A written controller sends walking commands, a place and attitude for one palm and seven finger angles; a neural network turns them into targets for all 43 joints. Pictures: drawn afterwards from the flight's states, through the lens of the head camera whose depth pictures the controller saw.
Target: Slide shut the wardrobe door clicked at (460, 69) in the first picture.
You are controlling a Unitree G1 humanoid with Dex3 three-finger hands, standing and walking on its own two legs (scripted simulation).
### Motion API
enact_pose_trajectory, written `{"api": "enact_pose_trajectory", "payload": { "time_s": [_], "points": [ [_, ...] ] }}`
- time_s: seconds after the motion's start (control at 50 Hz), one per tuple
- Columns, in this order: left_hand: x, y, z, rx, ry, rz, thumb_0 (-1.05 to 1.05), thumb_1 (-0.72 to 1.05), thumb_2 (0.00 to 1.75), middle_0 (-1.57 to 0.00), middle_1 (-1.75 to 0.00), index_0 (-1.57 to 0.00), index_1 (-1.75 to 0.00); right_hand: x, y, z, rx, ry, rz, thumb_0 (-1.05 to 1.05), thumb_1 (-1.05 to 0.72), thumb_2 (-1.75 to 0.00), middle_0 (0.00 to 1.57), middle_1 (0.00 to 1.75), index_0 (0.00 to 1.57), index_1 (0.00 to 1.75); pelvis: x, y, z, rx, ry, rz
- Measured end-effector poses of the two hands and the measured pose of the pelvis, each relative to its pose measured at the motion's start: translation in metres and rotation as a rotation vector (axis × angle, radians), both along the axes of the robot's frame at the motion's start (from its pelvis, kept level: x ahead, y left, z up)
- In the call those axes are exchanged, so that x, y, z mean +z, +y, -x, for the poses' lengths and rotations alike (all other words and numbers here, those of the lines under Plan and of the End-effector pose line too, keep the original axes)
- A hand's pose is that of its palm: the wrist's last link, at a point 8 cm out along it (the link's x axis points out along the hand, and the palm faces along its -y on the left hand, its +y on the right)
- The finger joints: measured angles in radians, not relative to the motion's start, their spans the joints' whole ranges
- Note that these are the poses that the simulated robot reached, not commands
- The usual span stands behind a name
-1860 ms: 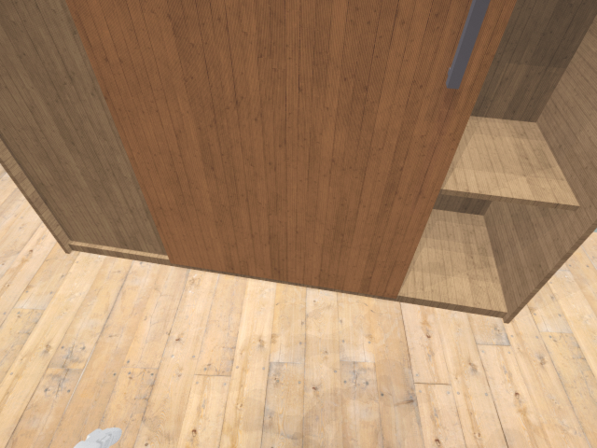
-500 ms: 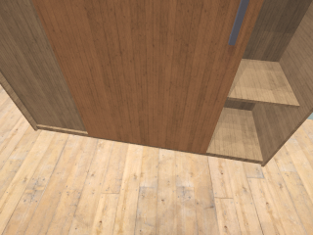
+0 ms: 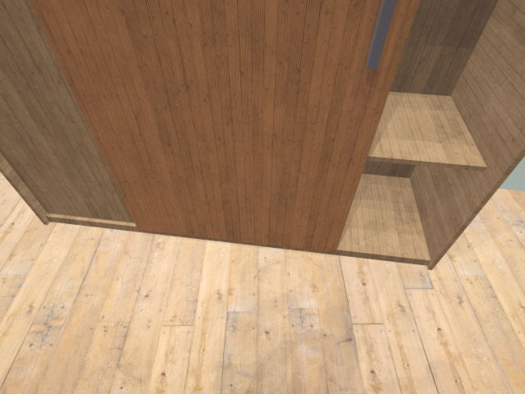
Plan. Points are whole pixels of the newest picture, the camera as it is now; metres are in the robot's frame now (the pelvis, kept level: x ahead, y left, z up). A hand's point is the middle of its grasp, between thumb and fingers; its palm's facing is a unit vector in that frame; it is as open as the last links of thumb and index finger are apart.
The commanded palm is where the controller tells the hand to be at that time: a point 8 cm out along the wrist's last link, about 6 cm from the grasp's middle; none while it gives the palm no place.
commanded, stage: take the last steps up to it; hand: left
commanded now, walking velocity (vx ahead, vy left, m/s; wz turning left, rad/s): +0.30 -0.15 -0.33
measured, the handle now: (385, 6) +0.80 -0.21 +0.26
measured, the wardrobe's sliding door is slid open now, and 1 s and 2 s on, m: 0.41 0.41 0.41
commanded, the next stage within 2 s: come to a stop and stand still in 1.04 s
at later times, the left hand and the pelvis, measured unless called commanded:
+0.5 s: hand out of the picture +0.05 +0.11 -0.18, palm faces -0.06 -0.98 -0.16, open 7.4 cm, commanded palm none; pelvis +0.08 -0.07 +0.00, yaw -7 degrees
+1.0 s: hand (229, 297) +0.34 +0.10 -0.18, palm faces -0.17 -0.97 -0.15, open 7.4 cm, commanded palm none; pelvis +0.25 -0.08 +0.01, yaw -12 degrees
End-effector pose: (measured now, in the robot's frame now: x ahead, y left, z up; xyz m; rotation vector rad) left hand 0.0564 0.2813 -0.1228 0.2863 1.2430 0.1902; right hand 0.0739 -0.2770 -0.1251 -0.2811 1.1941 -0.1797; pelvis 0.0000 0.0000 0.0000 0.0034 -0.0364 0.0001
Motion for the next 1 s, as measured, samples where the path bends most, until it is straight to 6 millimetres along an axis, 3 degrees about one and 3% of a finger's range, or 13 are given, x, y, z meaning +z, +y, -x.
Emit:
{"api": "enact_pose_trajectory", "payload": {
  "time_s": [0.16, 0.28, 0.34, 0.4, 0.48, 0.62, 0.7, 0.76, 0.8, 0.9, 1.0],
  "points": [
    [-0.013, -0.035, 0.008, -0.028, 0.068, 0.084, 0.00, 0.91, 0.89, -0.20, -0.30, -0.20, -0.30, -0.018, 0.017, 0.048, -0.099, 0.075, -0.082, 0.00, -0.90, -0.90, 0.20, 0.30, 0.20, 0.30, -0.005, -0.009, -0.009, -0.060, 0.010, -0.010],
    [-0.018, -0.068, -0.006, -0.051, 0.073, 0.093, 0.00, 0.91, 0.90, -0.20, -0.30, -0.20, -0.30, -0.034, -0.008, 0.079, -0.185, 0.156, -0.099, 0.00, -0.90, -0.90, 0.20, 0.30, 0.21, 0.30, -0.014, -0.038, -0.027, -0.100, 0.019, -0.006],
    [-0.024, -0.083, -0.007, -0.021, 0.062, 0.087, 0.00, 0.91, 0.89, -0.20, -0.30, -0.20, -0.30, -0.038, -0.024, 0.079, -0.193, 0.209, -0.091, 0.01, -0.90, -0.90, 0.20, 0.30, 0.20, 0.30, -0.018, -0.051, -0.036, -0.092, 0.016, 0.015],
    [-0.023, -0.099, 0.000, 0.010, 0.095, 0.102, 0.00, 0.91, 0.89, -0.20, -0.30, -0.20, -0.30, -0.027, -0.035, 0.055, -0.186, 0.191, -0.081, 0.01, -0.91, -0.90, 0.20, 0.30, 0.20, 0.30, -0.011, -0.059, -0.051, -0.096, 0.016, 0.015],
    [-0.024, -0.119, 0.004, 0.003, 0.180, 0.140, 0.00, 0.91, 0.90, -0.20, -0.30, -0.19, -0.30, -0.012, -0.045, 0.004, -0.191, 0.087, -0.067, 0.01, -0.91, -0.90, 0.20, 0.30, 0.20, 0.30, -0.004, -0.066, -0.074, -0.117, 0.027, 0.017],
    [-0.039, -0.136, -0.020, 0.011, 0.256, 0.205, 0.00, 0.91, 0.89, -0.21, -0.30, -0.20, -0.30, -0.001, -0.035, -0.098, -0.154, -0.049, -0.062, 0.01, -0.91, -0.90, 0.19, 0.30, 0.20, 0.30, -0.008, -0.066, -0.123, -0.133, 0.040, 0.049],
    [-0.058, -0.132, -0.051, 0.014, 0.280, 0.232, 0.00, 0.90, 0.89, -0.21, -0.30, -0.20, -0.30, -0.005, -0.022, -0.151, -0.137, -0.123, -0.048, 0.01, -0.91, -0.90, 0.20, 0.30, 0.20, 0.30, -0.022, -0.060, -0.160, -0.150, 0.033, 0.053],
    [-0.062, -0.126, -0.092, -0.035, 0.279, 0.233, 0.00, 0.91, 0.89, -0.21, -0.30, -0.20, -0.30, -0.004, -0.014, -0.161, -0.173, -0.144, -0.046, 0.00, -0.91, -0.90, 0.20, 0.30, 0.20, 0.30, -0.021, -0.058, -0.181, -0.187, 0.014, 0.036],
    [-0.057, -0.122, -0.128, -0.066, 0.240, 0.222, 0.01, 0.91, 0.89, -0.20, -0.30, -0.20, -0.30, -0.001, -0.011, -0.155, -0.212, -0.116, -0.047, 0.00, -0.91, -0.90, 0.20, 0.30, 0.20, 0.30, -0.015, -0.059, -0.194, -0.194, 0.010, 0.038],
    [-0.038, -0.119, -0.222, -0.110, 0.088, 0.196, 0.00, 0.91, 0.90, -0.20, -0.30, -0.19, -0.30, 0.011, -0.028, -0.128, -0.289, 0.005, -0.002, -0.02, -0.96, -0.90, 0.20, 0.30, 0.21, 0.30, 0.001, -0.066, -0.224, -0.198, 0.019, 0.045],
    [-0.027, -0.135, -0.290, -0.158, 0.026, 0.173, 0.00, 0.91, 0.90, -0.20, -0.30, -0.19, -0.30, 0.010, -0.032, -0.098, -0.359, 0.155, -0.031, -0.01, -0.94, -0.90, 0.20, 0.30, 0.20, 0.30, 0.005, -0.084, -0.254, -0.210, 0.029, 0.035]
  ]
}}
